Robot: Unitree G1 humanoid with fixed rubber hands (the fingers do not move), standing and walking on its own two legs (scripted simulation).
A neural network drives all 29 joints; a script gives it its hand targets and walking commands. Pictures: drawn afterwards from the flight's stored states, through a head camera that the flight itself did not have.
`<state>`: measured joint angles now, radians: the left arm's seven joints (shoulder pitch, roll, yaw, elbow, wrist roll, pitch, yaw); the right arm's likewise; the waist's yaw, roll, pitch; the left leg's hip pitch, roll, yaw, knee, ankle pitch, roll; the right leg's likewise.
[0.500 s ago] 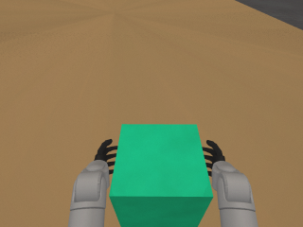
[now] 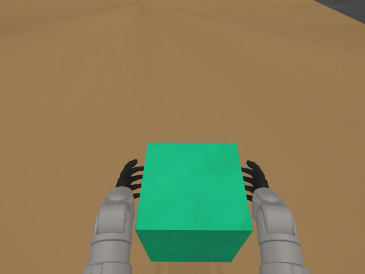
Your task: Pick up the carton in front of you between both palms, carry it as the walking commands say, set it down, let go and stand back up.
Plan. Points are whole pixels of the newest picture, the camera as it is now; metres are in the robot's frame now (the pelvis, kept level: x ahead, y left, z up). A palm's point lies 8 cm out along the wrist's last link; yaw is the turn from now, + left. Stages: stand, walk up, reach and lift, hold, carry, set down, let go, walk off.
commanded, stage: carry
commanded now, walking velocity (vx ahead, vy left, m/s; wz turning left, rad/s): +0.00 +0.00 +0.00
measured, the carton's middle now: (191, 205) +0.31 +0.00 -0.03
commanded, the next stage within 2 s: hold in 0.02 s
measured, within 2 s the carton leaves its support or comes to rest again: neither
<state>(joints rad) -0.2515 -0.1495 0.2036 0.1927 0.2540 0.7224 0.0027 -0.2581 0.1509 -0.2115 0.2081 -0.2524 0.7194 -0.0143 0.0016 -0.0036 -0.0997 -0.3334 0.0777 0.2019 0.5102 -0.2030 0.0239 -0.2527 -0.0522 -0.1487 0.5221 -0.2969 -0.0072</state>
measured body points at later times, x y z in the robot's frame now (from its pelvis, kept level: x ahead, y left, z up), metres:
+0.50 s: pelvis -0.03 +0.00 +0.01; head -0.06 +0.01 +0.45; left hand +0.28 +0.15 +0.04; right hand +0.28 -0.15 +0.05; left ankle +0.04 +0.11 -0.73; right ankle -0.02 -0.12 -0.74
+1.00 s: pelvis -0.02 +0.01 +0.00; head -0.04 +0.02 +0.45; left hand +0.31 +0.15 +0.03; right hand +0.30 -0.16 +0.04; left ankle +0.04 +0.11 -0.74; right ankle -0.01 -0.12 -0.73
